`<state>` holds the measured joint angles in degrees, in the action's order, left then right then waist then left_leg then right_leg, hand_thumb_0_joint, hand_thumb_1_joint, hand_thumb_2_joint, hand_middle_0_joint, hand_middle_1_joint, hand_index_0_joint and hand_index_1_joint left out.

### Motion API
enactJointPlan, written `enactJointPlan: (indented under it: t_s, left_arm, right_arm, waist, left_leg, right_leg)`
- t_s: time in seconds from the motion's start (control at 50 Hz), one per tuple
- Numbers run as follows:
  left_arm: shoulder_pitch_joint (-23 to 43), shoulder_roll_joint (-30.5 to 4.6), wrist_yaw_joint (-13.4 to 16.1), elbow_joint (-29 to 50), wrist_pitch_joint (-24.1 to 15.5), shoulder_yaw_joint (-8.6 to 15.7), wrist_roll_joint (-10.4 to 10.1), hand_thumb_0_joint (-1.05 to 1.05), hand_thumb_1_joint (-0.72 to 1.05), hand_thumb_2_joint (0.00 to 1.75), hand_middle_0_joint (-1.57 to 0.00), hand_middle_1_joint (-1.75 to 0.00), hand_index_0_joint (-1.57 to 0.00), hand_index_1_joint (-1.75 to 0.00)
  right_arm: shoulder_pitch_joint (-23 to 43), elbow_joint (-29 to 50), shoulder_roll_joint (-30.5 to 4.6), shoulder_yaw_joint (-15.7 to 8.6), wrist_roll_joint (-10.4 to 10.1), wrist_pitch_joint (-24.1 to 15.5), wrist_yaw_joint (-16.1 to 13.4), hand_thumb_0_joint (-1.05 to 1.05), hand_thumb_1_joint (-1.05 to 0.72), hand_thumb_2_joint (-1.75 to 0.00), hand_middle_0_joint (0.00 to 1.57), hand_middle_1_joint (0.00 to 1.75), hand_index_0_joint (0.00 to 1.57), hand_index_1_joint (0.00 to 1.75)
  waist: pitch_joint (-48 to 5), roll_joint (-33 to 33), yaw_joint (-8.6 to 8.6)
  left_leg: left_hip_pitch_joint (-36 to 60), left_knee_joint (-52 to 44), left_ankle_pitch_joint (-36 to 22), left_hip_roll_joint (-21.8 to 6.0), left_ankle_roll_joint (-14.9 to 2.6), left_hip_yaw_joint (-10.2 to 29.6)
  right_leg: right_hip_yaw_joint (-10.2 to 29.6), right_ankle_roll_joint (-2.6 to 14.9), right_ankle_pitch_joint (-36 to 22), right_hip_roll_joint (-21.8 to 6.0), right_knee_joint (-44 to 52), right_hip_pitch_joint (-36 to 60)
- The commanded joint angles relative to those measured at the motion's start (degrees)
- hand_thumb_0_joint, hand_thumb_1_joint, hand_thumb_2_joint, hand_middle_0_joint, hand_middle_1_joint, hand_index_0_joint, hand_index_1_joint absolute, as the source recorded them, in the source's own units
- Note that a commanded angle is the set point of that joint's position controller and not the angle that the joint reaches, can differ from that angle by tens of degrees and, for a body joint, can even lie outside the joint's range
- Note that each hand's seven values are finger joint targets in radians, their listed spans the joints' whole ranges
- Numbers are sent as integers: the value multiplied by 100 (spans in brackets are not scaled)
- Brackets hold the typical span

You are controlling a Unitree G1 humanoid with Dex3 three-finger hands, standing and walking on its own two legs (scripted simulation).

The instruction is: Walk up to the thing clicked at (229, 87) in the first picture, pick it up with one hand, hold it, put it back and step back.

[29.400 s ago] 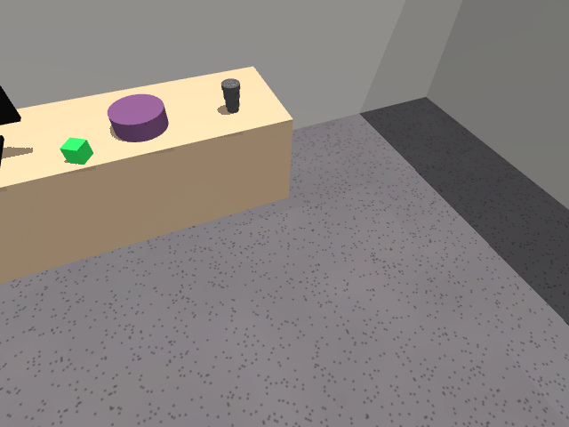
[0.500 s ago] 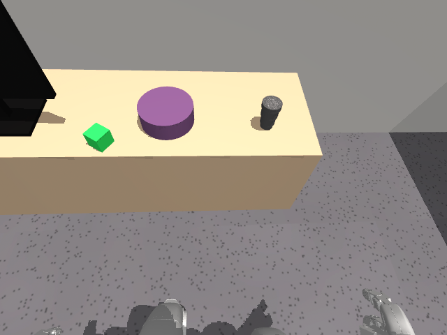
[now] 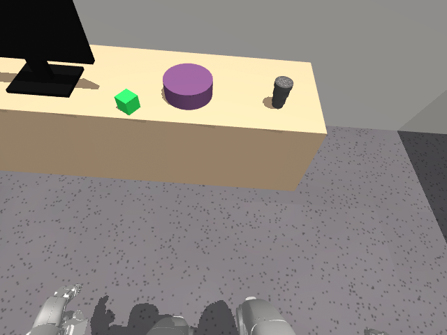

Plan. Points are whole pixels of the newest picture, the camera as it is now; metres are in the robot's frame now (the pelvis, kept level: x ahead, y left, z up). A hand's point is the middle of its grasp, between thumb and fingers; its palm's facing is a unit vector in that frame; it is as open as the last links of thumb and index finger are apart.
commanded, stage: step back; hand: right
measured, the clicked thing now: (280, 93) +0.95 -0.23 -0.24
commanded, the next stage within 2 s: stand in 1.42 s
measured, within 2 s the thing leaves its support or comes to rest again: neither
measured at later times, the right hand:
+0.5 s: hand out of the picture -0.08 -0.30 -0.16, palm faces -0.06 +0.93 -0.37, open 7.4 cm
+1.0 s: hand out of the picture -0.07 -0.28 -0.14, palm faces -0.08 +0.92 -0.38, open 7.4 cm
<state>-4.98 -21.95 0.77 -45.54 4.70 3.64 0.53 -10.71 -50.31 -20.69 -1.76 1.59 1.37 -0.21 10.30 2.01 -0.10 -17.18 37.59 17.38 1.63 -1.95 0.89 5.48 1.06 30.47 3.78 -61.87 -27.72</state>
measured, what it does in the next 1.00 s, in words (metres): walks backwards: right foot, then left foot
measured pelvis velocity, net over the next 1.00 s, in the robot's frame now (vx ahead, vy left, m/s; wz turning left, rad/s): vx -0.15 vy -0.02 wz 0.05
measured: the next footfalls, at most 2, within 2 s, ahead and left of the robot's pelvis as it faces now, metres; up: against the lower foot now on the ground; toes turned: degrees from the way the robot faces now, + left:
right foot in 0.24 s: -0.10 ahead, -0.14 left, +0.00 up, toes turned +1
left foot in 0.56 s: -0.09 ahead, +0.11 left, +0.00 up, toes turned +2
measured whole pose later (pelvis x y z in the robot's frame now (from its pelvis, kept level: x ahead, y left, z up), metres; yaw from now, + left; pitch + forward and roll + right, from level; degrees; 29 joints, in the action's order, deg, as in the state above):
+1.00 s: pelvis -0.15 -0.02 +0.01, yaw +3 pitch -2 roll +0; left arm -10.2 -19.9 -0.9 -56.8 -1.9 2.4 1.9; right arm -11.2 -57.8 -22.4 -3.4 1.4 -1.1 1.0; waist 3.8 -0.6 1.6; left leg -16.2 35.4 20.7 -0.2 -0.2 1.5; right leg -2.7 -0.3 17.8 -2.2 -34.3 -14.3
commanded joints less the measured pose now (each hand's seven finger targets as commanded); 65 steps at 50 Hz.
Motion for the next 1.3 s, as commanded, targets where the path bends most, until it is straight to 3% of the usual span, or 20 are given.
enactJointPlan:
  t_s: [0.0,0.1,0.18,0.22,0.24,0.26,0.32,0.44,0.52,0.54,0.56,0.58,0.64,0.74,0.8,0.82,0.98,1.02,1.14,1.28]
  left_arm:
    - [-588,-1108,79,221,-155,396,-21,0,90,90,-20,-30,-20,-30]
    - [-534,-1006,25,154,-240,305,44,0,90,90,-20,-30,-20,-30]
    - [-1308,-963,3,-333,-357,308,57,0,90,90,-20,-30,-20,-30]
    - [-1265,-1533,26,-390,-429,477,241,0,90,90,-20,-30,-20,-30]
    - [-906,-2249,29,-161,-387,634,255,0,90,90,-20,-30,-20,-30]
    - [-496,-2305,65,16,-427,625,236,0,90,90,-20,-30,-20,-30]
    - [97,-1461,107,56,-512,399,221,0,90,90,-20,-30,-20,-30]
    - [-698,-1667,36,-147,-592,496,263,0,90,90,-20,-30,-20,-30]
    - [-528,-1440,-29,-170,-488,326,191,0,90,90,-20,-30,-20,-30]
    - [-697,-1138,-40,-183,-483,235,188,0,90,90,-20,-30,-20,-30]
    - [-324,-902,-56,-174,-509,160,57,0,90,90,-20,-30,-20,-30]
    - [36,-1447,-22,-245,-526,355,119,0,90,90,-20,-30,-20,-30]
    - [-401,-1141,-118,-420,-600,245,39,0,90,90,-20,-30,-20,-30]
    - [-793,-1010,-59,-833,-712,296,123,0,90,90,-20,-30,-20,-30]
    - [-766,-1868,-24,-827,-789,458,206,0,90,90,-20,-30,-20,-30]
    - [-511,-1783,-29,-688,-804,456,190,0,90,90,-20,-30,-20,-30]
    - [-27,-1063,-62,-636,-718,98,55,0,90,90,-20,-30,-20,-30]
    - [-39,-988,-52,-733,-645,81,-64,0,90,90,-20,-30,-20,-30]
    - [-139,-1220,-9,-1054,-766,95,-8,0,90,90,-20,-30,-20,-30]
    - [124,-1101,23,-1171,-700,19,3,0,90,90,-20,-30,-20,-30]
  right_arm:
    - [521,600,-1553,-421,71,-118,-201,0,-90,-90,20,30,20,30]
    - [251,631,-1568,-482,86,-8,-144,0,-90,-90,20,30,20,30]
    - [544,641,-1759,-487,-11,149,-81,0,-90,-90,20,30,20,30]
    - [509,722,-1229,-341,-52,142,-41,0,-90,-90,20,30,20,30]
    - [843,845,-1128,-368,-81,145,-125,0,-90,-90,20,30,20,30]
    - [872,829,-1382,-481,-66,179,-158,0,-90,-90,20,30,20,30]
    - [331,429,-1306,-416,-102,105,-123,0,-90,-90,20,30,20,30]
    - [510,336,-1296,-416,65,-42,15,0,-90,-90,20,30,20,30]
    - [-220,-212,-1198,-472,41,-207,39,0,-90,-90,20,30,20,30]
    - [-386,-286,-1392,-554,94,-250,21,0,-90,-90,20,30,20,30]
    - [-242,-226,-1836,-573,102,-284,9,0,-90,-90,20,30,20,30]
    - [-131,-143,-2145,-645,70,-286,36,0,-90,-90,20,30,20,30]
    - [316,-102,-1546,-440,103,-397,2,0,-90,-90,20,30,20,30]
    - [384,-148,-1315,-377,-8,-227,65,0,-90,-90,20,30,20,30]
    - [355,-135,-1112,-337,-16,-203,4,0,-90,-90,20,30,20,30]
    - [151,-223,-1248,-377,-5,-219,0,0,-90,-90,20,30,20,30]
    - [-171,-560,-1055,-410,76,-388,-8,0,-90,-90,20,30,20,30]
    - [361,-456,-1597,-424,22,-409,-21,0,-90,-90,20,30,20,30]
    - [631,-596,-1178,-276,-52,-366,-45,0,-90,-90,20,30,20,30]
    - [883,-736,-1127,-288,-74,-312,-64,0,-90,-90,20,30,20,30]
  waist:
    - [-1009,-863,283]
    - [-1310,-1318,-47]
    - [-1766,-1496,244]
    - [-1411,-19,229]
    - [-1059,1406,568]
    - [-565,1140,432]
    - [-600,277,-91]
    - [-703,937,488]
    - [-910,530,85]
    - [-1045,-169,20]
    - [-971,-1392,-107]
    - [-481,-994,-226]
    - [-507,-788,103]
    - [-807,-961,275]
    - [-563,586,351]
    - [-378,288,239]
    - [-1111,164,-113]
    - [-1135,-777,111]
    - [-1467,-595,90]
    - [-1465,-346,77]
  left_leg:
    - [69,-1270,-2728,-1674,-1207,1268]
    - [1007,-1191,-2023,-1678,-1209,1232]
    - [595,-781,-1387,-1436,-787,913]
    - [-1267,352,206,-446,-133,535]
    - [-1416,1707,1639,322,196,451]
    - [-1237,2709,1709,37,308,1175]
    - [-1152,2962,788,356,252,899]
    - [-1182,867,1253,-109,345,312]
    - [1065,-1520,446,97,112,-153]
    - [1747,-1746,904,-363,-71,759]
    - [1117,-2512,2795,-1699,-718,3059]
    - [-160,-2764,3382,-2169,-1270,3523]
    - [367,-2158,1449,-1451,-838,1986]
    - [-582,-1249,739,-989,-329,950]
    - [-1290,1103,1625,-27,99,334]
    - [-1218,1349,1499,-232,132,571]
    - [1105,-1386,-831,-435,70,307]
    - [259,-1846,-243,-1673,-674,1737]
    - [550,-1092,-2250,-835,-19,384]
    - [895,-1283,-2322,-918,-80,342]
  right_leg:
    - [326,-102,23,76,-1075,181]
    - [-128,-298,-10,-208,1068,421]
    - [-746,-31,-1163,-211,3684,1772]
    - [999,349,-691,-1175,4103,2325]
    - [2602,1336,-494,-2653,4673,887]
    - [3026,1708,-485,-3102,4878,-48]
    - [731,933,-1944,-1741,3868,555]
    - [1163,1002,707,-1868,4150,1697]
    - [378,634,107,-1501,3460,695]
    - [45,417,-67,-1233,2737,13]
    - [-701,-17,97,-455,1723,-553]
    - [-295,-4,349,-616,1027,-7]
    - [-299,22,-361,-729,1653,130]
    - [-833,54,-1350,-222,3759,2369]
    - [2339,1119,1410,-2447,5030,1732]
    - [2430,1338,1118,-2641,4980,1492]
    - [-191,332,-2659,-1228,3124,808]
    - [-628,3,-756,-512,2671,1198]
    - [-194,168,-3308,-1009,3432,2238]
    - [-273,104,-3299,-981,3531,2114]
